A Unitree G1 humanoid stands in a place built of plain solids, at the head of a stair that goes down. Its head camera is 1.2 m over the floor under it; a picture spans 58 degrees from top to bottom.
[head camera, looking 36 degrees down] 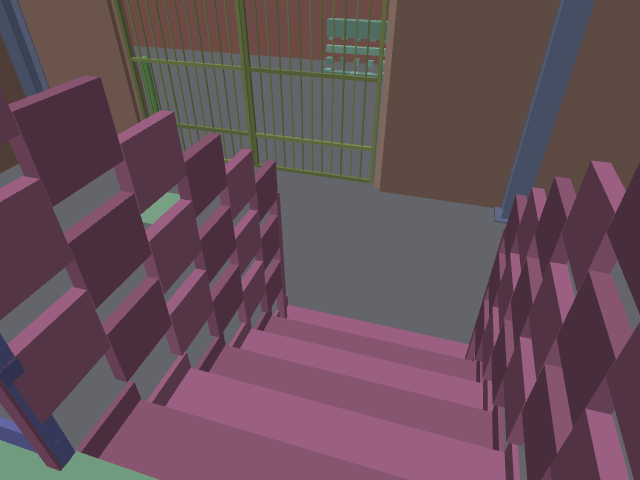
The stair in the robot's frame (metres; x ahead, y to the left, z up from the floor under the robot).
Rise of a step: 0.17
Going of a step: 0.28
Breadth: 1.32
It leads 17 degrees to the right of straight ahead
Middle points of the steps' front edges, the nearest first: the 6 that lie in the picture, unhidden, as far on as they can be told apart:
0.73 0.03 -0.17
1.00 -0.05 -0.34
1.27 -0.14 -0.51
1.54 -0.22 -0.68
1.80 -0.30 -0.85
2.07 -0.38 -1.02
